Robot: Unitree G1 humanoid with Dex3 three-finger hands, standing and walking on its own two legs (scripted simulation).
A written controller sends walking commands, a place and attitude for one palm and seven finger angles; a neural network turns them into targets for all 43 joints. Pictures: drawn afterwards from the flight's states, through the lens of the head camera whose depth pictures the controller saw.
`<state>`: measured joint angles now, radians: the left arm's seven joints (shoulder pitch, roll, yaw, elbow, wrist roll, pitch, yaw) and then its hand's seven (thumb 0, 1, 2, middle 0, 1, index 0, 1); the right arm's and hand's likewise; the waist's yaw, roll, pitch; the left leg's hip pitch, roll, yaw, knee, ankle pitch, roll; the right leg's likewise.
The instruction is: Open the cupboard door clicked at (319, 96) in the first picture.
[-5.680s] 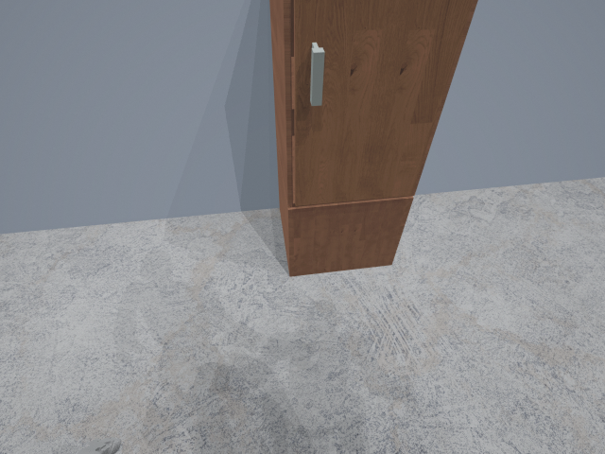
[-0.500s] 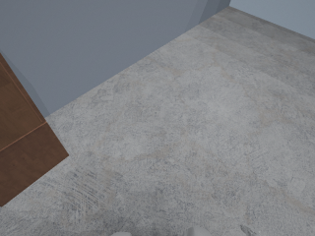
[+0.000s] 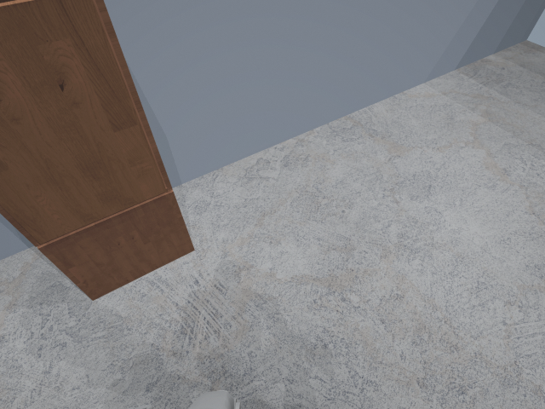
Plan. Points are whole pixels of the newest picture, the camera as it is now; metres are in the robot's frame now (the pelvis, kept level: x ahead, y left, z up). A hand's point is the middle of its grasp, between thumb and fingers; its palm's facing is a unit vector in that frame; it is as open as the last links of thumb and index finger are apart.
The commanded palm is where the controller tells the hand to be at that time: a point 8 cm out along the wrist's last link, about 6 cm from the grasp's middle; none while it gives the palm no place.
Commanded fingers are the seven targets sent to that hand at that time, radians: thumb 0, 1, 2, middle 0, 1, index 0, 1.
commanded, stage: turn to face it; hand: left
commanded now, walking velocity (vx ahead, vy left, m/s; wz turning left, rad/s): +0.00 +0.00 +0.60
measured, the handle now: out of the picture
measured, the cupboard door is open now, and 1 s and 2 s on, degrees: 0 0 0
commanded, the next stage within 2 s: take the last steps up to it in 0.86 s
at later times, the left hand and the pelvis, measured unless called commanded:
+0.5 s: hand out of the picture +0.03 +0.27 -0.15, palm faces +0.30 -0.92 -0.25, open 7.4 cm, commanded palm none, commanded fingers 0.00 0.90 0.90 -0.20 -0.30 -0.20 -0.30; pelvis -0.03 +0.03 +0.00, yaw +16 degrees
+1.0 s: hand out of the picture -0.16 +0.23 -0.19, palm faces +0.54 -0.81 -0.23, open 7.4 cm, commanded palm none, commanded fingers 0.00 0.90 0.90 -0.20 -0.30 -0.20 -0.30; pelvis -0.07 +0.03 -0.01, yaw +30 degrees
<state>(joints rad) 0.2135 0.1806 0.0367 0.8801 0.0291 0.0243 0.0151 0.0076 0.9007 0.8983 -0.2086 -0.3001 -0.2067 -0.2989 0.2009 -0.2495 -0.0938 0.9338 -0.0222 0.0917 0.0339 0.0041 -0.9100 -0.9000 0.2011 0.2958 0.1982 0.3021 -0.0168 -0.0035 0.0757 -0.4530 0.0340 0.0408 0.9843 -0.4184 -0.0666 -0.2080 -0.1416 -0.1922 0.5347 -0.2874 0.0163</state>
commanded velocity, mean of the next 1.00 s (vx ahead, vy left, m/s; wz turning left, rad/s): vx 0.02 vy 0.00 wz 0.45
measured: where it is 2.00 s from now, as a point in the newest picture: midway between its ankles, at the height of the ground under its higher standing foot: outside the picture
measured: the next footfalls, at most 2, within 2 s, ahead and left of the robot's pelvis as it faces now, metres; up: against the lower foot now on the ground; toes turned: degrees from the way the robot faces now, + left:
left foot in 0.12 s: +0.04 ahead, +0.15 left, +0.00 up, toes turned +11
right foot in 0.58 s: +0.06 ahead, -0.10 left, +0.00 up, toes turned +18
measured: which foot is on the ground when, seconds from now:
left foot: up 0.00-0.10, down 0.12-0.58, up 0.60-0.90, down 0.92-1.00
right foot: down 0.00-0.12, up 0.14-0.56, down 0.58-0.92, up 0.94-1.00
